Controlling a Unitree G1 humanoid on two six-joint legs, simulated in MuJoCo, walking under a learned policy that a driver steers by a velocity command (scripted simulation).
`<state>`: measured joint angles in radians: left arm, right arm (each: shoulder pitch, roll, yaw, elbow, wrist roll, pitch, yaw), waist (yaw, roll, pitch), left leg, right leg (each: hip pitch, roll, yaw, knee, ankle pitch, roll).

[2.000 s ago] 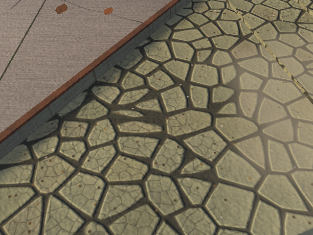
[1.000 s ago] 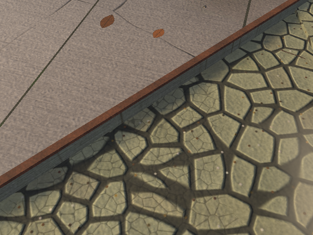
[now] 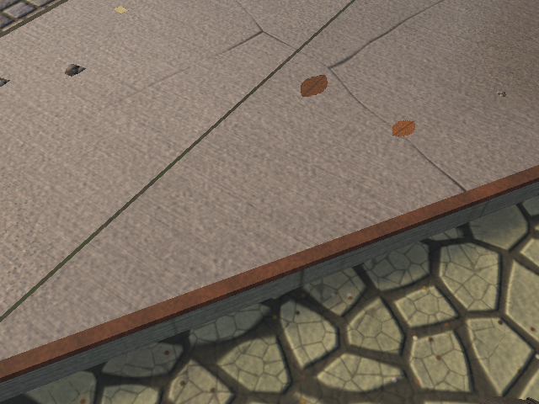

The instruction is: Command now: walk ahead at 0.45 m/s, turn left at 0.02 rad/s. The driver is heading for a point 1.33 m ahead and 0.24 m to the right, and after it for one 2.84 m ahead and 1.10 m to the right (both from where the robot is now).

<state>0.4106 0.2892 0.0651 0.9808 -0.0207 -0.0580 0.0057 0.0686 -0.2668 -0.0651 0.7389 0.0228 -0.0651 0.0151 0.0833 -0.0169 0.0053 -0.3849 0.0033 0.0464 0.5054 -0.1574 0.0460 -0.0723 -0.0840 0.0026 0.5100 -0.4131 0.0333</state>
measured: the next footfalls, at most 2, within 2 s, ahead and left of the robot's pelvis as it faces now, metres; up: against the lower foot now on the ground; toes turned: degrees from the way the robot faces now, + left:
right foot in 0.42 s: +0.36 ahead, -0.09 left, +0.00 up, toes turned -4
left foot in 0.78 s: +0.34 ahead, +0.12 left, +0.00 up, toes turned +1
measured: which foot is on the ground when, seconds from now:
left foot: down 0.00-0.42, up 0.44-0.76, down 0.78-1.00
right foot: down 0.00-0.00, up 0.02-0.40, down 0.42-1.00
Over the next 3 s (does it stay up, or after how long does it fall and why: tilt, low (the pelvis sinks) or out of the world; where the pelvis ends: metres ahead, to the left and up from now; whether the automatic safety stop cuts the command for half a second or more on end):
stays up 1.07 -0.09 0.10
